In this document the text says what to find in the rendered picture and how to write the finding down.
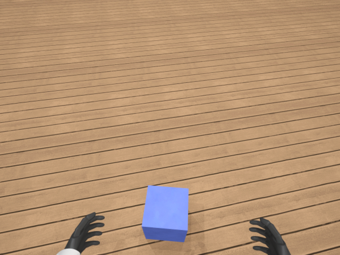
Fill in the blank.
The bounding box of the right robot hand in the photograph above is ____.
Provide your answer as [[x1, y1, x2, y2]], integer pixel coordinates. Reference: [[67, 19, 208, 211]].
[[249, 217, 291, 255]]

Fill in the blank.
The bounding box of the left robot hand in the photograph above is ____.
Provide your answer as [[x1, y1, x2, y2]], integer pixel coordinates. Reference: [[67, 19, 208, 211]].
[[65, 212, 105, 254]]

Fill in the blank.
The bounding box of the carton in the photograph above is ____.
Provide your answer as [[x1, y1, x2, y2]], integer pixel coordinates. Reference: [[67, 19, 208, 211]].
[[142, 185, 189, 242]]

